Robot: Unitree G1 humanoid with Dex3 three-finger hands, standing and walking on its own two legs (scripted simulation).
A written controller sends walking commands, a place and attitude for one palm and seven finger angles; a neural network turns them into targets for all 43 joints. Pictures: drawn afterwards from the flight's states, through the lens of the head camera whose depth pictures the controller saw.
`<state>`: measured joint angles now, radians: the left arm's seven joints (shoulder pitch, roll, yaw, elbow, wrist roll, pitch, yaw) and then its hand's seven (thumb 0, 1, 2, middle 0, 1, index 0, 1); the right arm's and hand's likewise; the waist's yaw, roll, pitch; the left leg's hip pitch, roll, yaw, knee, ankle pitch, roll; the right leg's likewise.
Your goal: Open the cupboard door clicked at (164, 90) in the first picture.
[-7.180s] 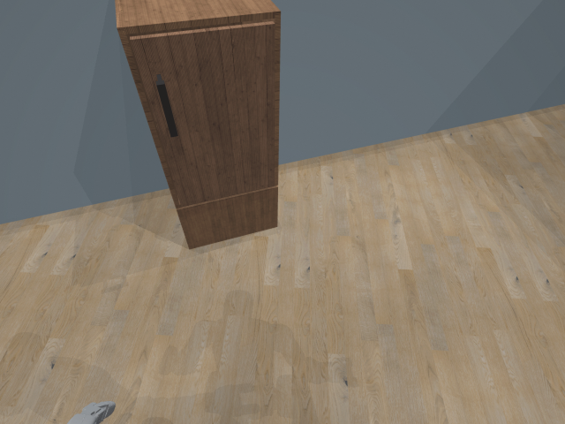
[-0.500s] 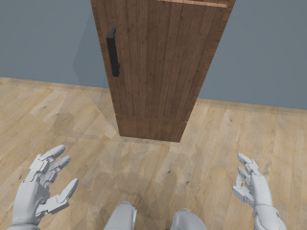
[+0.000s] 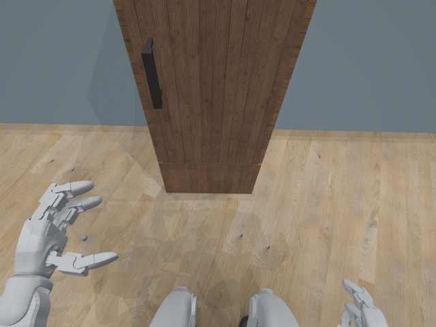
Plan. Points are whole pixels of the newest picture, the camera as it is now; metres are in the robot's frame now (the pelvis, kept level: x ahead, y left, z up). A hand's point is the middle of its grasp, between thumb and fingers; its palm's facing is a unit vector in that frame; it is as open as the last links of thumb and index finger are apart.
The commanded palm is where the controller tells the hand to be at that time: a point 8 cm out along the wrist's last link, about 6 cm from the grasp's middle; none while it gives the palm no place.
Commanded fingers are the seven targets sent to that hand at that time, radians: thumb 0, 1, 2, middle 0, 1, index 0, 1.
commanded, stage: raise the hand with hooked fingers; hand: left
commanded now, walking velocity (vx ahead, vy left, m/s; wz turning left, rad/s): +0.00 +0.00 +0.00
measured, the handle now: (154, 75) +0.63 +0.19 +0.05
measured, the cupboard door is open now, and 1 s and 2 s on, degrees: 0 0 0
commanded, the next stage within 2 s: move the hooked fingers beside the handle in 1.06 s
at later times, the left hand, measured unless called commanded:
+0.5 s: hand (60, 205) +0.30 +0.28 +0.05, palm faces +0.04 -1.00 -0.06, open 13.9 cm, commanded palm +0.28 +0.33 +0.06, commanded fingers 0.00 -0.50 0.30 -0.30 -1.20 -0.30 -1.20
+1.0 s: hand (70, 200) +0.30 +0.27 +0.05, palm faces +0.04 -1.00 -0.06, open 14.0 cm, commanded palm +0.28 +0.32 +0.06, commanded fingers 0.00 -0.50 0.30 -0.30 -1.20 -0.30 -1.20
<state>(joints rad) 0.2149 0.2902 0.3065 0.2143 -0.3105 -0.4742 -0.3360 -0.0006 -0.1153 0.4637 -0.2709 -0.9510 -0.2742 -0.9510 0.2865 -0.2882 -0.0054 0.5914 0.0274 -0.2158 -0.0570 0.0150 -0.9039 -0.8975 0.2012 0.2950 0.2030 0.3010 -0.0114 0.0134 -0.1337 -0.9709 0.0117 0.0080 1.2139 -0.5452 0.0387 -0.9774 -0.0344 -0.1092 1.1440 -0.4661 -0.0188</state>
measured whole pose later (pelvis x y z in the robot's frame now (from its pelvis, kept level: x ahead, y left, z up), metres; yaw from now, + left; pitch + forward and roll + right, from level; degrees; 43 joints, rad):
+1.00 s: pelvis +0.02 +0.00 +0.01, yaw +0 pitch +18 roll -3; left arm 0.02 0.38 0.42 0.39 -0.35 -0.41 -0.47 -0.01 -0.50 0.30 -0.30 -1.20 -0.30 -1.20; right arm 0.25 -0.27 0.03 0.55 0.03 -0.16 -0.05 0.01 -0.90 -0.90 0.20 0.29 0.20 0.30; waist -0.02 0.01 -0.12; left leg -0.91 0.02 0.00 1.15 -0.54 0.03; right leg -0.91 -0.02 -0.12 1.06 -0.46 -0.02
